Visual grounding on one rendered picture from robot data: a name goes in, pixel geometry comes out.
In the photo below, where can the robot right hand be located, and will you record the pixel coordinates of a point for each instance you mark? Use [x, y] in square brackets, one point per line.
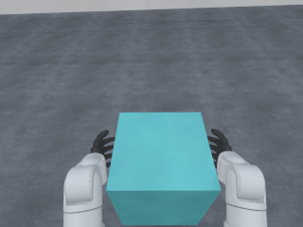
[222, 145]

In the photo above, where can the left robot forearm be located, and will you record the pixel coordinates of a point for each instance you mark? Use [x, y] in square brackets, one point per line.
[82, 192]

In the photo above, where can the carton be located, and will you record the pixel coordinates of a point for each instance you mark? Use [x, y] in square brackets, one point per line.
[162, 170]

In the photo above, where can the right robot forearm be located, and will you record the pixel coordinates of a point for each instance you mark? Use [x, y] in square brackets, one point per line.
[245, 192]

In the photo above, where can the robot left hand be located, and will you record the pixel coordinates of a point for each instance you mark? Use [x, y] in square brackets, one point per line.
[98, 146]

